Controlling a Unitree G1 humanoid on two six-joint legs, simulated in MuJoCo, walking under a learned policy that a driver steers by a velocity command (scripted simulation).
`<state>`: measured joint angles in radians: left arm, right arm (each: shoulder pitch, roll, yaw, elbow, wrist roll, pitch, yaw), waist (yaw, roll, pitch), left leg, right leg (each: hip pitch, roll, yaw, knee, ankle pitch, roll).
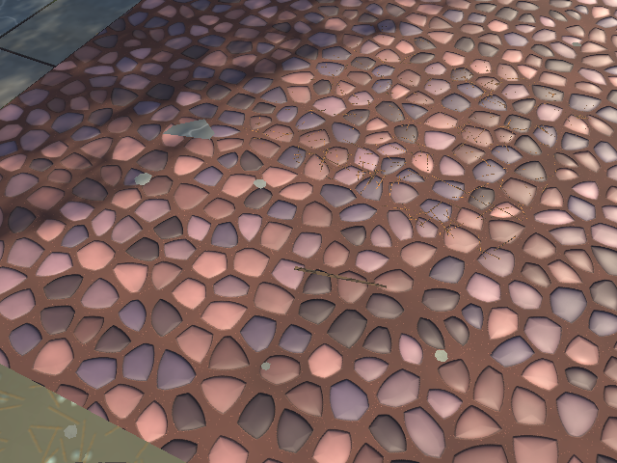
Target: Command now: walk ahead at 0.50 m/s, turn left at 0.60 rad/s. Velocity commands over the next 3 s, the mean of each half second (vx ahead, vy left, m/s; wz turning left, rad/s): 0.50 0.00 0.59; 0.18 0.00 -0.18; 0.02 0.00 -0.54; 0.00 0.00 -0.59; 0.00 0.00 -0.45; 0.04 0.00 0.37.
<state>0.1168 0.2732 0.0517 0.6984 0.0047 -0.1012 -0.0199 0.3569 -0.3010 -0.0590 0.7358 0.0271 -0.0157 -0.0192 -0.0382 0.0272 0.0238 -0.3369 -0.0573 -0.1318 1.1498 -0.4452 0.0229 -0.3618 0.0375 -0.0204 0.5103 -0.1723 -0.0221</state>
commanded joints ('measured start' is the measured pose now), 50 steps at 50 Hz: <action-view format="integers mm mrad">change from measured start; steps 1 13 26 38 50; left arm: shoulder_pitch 93 154 115 30 85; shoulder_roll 101 190 177 103 156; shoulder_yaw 30 58 28 10 42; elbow -17 70 16 14 -84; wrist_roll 11 -15 -14 -17 -23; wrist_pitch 1 10 -14 41 81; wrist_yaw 12 22 18 -6 20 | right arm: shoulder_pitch -74 -308 -139 -164 -226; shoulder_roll -124 -28 -102 -123 -106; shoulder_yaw -39 -6 -35 -25 -22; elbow -111 -188 -156 -14 -43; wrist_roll -6 -2 -27 -52 -32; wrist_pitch -16 -20 -43 -38 19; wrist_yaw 5 59 44 2 -11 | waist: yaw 68 117 31 6 58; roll -118 -83 12 37 -39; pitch -17 45 -97 -50 -160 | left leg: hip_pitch -349 -306 299 240 -300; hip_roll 140 150 281 247 51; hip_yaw -16 124 -202 155 17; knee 58 -444 -842 -883 72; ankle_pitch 111 469 645 864 -62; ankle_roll -14 -8 251 179 -60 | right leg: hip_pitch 306 332 -297 -145 255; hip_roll -307 -282 -179 -113 -290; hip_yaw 350 -77 76 43 426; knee -283 -364 670 165 -160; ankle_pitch -49 269 -184 216 332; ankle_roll -142 -127 36 62 -251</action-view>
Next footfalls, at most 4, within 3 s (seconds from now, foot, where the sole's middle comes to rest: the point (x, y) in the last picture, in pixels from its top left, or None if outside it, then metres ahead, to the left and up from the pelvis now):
0.40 left None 0.35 0.18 -0.77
0.88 right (290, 412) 0.59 0.05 -0.77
1.30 left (182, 431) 0.56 0.29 -0.77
1.74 right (300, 458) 0.49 0.03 -0.77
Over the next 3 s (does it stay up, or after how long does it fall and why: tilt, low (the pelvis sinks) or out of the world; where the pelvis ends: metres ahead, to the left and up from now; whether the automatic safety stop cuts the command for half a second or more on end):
stays up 0.52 0.18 0.01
